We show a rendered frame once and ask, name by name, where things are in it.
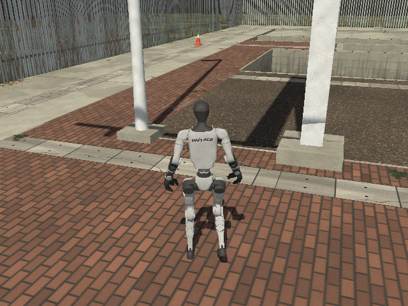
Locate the right robot hand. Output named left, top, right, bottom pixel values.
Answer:
left=228, top=172, right=242, bottom=184

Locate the robot left forearm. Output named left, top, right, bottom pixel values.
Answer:
left=165, top=155, right=178, bottom=180

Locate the left robot upper arm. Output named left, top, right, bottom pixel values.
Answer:
left=171, top=129, right=189, bottom=165

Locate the left robot hand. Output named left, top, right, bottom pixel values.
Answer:
left=164, top=178, right=179, bottom=192

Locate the robot torso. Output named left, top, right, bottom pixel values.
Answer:
left=188, top=125, right=217, bottom=191

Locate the robot left thigh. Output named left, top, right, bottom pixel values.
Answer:
left=182, top=178, right=196, bottom=221

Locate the right robot upper arm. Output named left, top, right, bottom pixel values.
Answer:
left=215, top=128, right=235, bottom=163

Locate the robot right forearm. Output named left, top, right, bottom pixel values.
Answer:
left=228, top=153, right=241, bottom=175

